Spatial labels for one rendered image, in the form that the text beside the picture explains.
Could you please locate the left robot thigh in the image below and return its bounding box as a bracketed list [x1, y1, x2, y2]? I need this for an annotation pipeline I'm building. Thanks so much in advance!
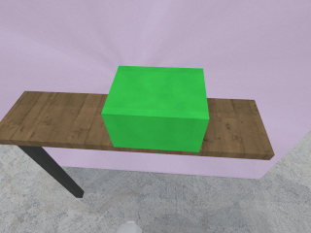
[115, 222, 142, 233]

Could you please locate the table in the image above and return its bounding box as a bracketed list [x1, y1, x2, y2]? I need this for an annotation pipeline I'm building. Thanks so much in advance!
[0, 90, 275, 198]

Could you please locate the carton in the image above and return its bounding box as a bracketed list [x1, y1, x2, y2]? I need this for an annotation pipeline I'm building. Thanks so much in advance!
[101, 65, 210, 152]

